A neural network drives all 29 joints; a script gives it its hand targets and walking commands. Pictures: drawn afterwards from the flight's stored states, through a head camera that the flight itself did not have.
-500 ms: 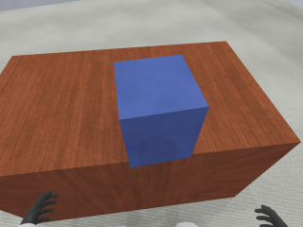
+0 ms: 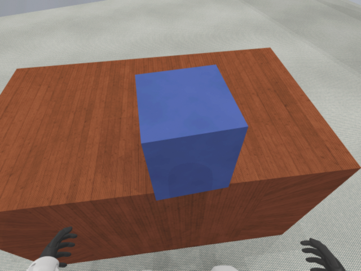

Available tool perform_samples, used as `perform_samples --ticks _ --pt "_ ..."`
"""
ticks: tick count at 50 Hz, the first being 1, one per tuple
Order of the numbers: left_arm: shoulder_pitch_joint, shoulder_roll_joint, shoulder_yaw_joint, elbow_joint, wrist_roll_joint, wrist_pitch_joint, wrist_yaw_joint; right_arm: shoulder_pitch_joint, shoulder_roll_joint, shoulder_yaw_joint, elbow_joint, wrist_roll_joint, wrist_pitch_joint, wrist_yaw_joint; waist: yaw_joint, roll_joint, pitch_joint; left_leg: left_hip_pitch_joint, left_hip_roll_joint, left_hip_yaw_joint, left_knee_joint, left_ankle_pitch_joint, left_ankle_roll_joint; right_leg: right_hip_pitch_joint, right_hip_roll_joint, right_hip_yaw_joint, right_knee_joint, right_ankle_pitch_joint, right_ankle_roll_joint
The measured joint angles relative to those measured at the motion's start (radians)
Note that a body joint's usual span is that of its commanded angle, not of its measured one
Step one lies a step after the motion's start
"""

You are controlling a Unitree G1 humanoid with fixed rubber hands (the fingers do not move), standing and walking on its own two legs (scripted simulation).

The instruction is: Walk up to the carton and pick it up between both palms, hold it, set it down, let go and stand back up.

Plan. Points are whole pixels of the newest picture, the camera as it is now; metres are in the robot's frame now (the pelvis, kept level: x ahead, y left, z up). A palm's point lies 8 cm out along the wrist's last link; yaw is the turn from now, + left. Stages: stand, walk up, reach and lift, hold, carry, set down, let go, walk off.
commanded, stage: reach and lift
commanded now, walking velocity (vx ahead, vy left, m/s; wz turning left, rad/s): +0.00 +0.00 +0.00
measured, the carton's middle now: (185, 134) +0.41 -0.01 +0.04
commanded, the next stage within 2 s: none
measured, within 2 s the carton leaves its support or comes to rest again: neither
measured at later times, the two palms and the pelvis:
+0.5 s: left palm (63, 235) +0.20 +0.27 -0.04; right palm (319, 267) +0.13 -0.27 -0.05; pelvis +0.00 +0.01 +0.01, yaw +0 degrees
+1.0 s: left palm (87, 218) +0.22 +0.21 +0.00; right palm (310, 241) +0.17 -0.26 -0.02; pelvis +0.01 +0.00 +0.01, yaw +0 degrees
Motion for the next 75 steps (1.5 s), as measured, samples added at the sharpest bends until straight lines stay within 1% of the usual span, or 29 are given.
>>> perform_samples --ticks 5,11,18,23,32,35,45,54,61,65,70,75 --pt "-0.012 -0.008 0.0 -0.028 -0.023 0.003 0.0 0.0 0.012 0.0 0.0 0.0 -0.029 -0.011 0.0 0.001 0.0 0.0 0.002 0.0 0.0 -0.002 0.0 0.0 0.002 0.0 0.0 -0.004 0.0" --pt "-0.012 -0.011 0.0 -0.086 -0.077 -0.049 0.012 0.0 0.063 0.0 0.0 0.0 -0.057 -0.013 0.0 -0.002 0.0 0.0 0.002 0.0 -0.01 0.001 0.0 0.002 0.002 0.0 -0.015 0.002 0.001" --pt "-0.012 -0.039 0.0 -0.119 -0.117 -0.12 0.033 0.0 0.09 0.0 -0.007 0.041 -0.097 0.002 0.0 -0.002 0.0 0.001 0.002 0.0 -0.054 0.029 0.0 0.016 0.002 0.0 -0.085 0.044 0.006" --pt "-0.012 -0.071 0.0 -0.131 -0.139 -0.171 0.053 -0.001 0.09 0.0 -0.039 0.082 -0.117 0.024 0.0 -0.007 -0.001 0.004 0.002 0.0 -0.068 0.039 0.0 0.028 0.002 0.0 -0.118 0.065 0.008" --pt "-0.007 -0.133 -0.01 -0.148 -0.144 -0.222 0.102 0.0 0.09 0.0 -0.061 0.14 -0.118 0.077 0.0 -0.012 -0.03 0.015 0.002 0.0 -0.078 0.042 0.0 0.041 0.002 0.0 -0.132 0.07 0.008" --pt "-0.001 -0.148 -0.018 -0.149 -0.144 -0.242 0.108 -0.001 0.09 0.009 -0.076 0.158 -0.118 0.088 0.0 -0.012 -0.039 0.022 0.002 0.0 -0.085 0.044 0.0 0.044 0.002 0.0 -0.132 0.068 0.008" --pt "0.0 -0.198 -0.029 -0.166 -0.145 -0.316 0.126 -0.001 0.09 0.066 -0.161 0.207 -0.116 0.094 0.0 -0.012 -0.047 0.035 0.002 0.0 -0.11 0.054 0.0 0.045 0.004 0.0 -0.132 0.064 0.0" --pt "0.0 -0.224 -0.045 -0.213 -0.166 -0.393 0.143 -0.001 0.09 0.108 -0.256 0.262 -0.119 0.084 0.005 -0.012 -0.048 0.039 0.002 0.0 -0.12 0.054 -0.003 0.045 0.004 0.0 -0.132 0.059 -0.003" --pt "0.0 -0.239 -0.062 -0.264 -0.191 -0.409 0.154 -0.002 0.09 0.126 -0.302 0.304 -0.119 0.075 0.025 -0.012 -0.048 0.04 0.002 0.0 -0.124 0.054 -0.005 0.045 0.004 0.0 -0.135 0.059 -0.005" --pt "0.0 -0.241 -0.071 -0.283 -0.195 -0.403 0.159 -0.02 0.09 0.128 -0.319 0.31 -0.106 0.069 0.026 -0.012 -0.052 0.04 0.002 0.0 -0.126 0.055 -0.005 0.045 0.004 0.0 -0.137 0.059 -0.006" --pt "0.0 -0.243 -0.072 -0.306 -0.203 -0.352 0.169 -0.058 0.09 0.128 -0.328 0.314 -0.053 0.062 0.026 -0.012 -0.055 0.04 0.002 0.0 -0.133 0.058 -0.005 0.045 0.005 0.0 -0.144 0.062 -0.007" --pt "-0.002 -0.243 -0.072 -0.385 -0.225 -0.286 0.18 -0.105 0.09 0.128 -0.387 0.317 0.003 0.049 0.026 -0.012 -0.058 0.04 0.002 0.0 -0.14 0.061 -0.006 0.045 0.005 0.0 -0.151 0.065 -0.007"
